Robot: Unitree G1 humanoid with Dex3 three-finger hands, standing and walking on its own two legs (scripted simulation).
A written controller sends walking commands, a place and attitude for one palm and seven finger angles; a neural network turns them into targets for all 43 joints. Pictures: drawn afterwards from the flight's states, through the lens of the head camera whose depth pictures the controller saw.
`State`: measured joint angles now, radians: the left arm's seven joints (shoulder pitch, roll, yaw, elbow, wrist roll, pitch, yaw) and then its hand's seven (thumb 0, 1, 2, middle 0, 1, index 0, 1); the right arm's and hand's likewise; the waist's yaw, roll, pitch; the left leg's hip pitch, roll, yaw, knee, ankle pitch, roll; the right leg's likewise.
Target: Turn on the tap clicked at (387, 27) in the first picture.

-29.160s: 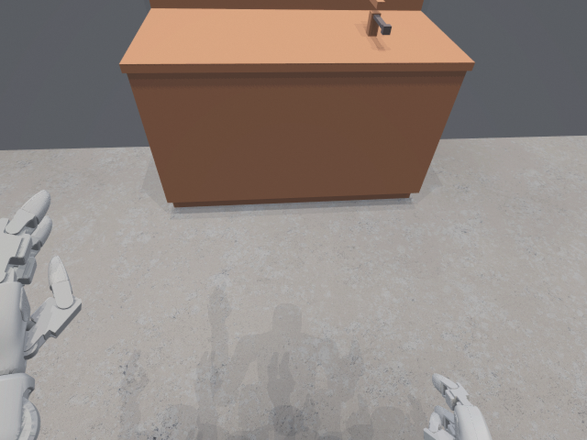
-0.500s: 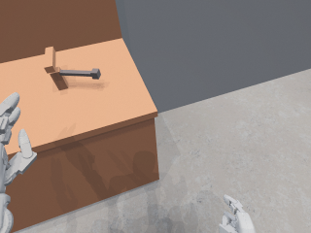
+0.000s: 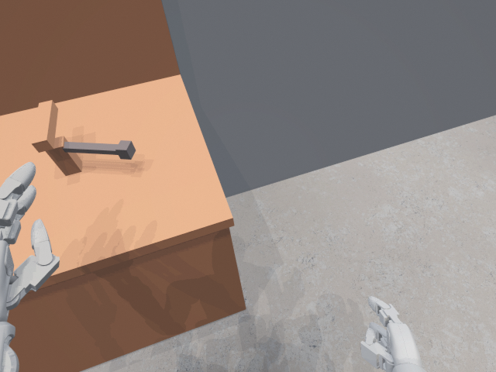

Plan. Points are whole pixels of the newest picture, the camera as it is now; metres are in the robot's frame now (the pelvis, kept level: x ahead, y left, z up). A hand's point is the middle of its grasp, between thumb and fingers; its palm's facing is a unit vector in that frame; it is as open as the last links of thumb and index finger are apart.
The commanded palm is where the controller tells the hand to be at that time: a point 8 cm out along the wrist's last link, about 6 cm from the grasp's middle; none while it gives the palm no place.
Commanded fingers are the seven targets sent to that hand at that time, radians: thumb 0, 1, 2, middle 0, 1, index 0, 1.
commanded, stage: come to a stop and stand still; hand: left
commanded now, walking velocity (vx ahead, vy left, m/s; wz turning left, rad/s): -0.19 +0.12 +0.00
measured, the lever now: (125, 150) +0.52 +0.30 +0.04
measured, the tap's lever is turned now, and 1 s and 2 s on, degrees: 64 64 64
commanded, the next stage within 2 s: look again from close up in 1.72 s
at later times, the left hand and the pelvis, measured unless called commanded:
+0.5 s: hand (23, 246) +0.22 +0.26 +0.18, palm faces +0.41 -0.82 -0.39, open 7.4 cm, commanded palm +0.15 +0.29 +0.18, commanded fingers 0.00 0.90 0.90 -0.20 -0.30 -0.20 -0.30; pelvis -0.03 +0.02 +0.00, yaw -3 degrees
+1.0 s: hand out of the picture +0.19 +0.31 +0.16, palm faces +0.36 -0.87 -0.34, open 7.4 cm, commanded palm +0.13 +0.35 +0.18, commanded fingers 0.00 0.90 0.90 -0.20 -0.30 -0.20 -0.30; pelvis -0.04 +0.07 +0.00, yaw -2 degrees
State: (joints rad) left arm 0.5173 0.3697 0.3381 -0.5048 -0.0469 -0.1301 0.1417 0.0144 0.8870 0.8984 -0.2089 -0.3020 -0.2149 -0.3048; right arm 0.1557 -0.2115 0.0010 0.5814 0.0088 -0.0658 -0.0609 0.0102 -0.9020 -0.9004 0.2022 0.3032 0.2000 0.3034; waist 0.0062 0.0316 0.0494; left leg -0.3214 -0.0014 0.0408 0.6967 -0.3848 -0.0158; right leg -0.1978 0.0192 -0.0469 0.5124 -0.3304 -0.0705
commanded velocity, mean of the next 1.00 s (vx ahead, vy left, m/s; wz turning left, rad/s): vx -0.02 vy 0.00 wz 0.00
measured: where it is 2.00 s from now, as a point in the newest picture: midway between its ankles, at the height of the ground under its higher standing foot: outside the picture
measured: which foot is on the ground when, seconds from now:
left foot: up 0.00-0.10, down 0.12-1.00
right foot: down 0.00-1.00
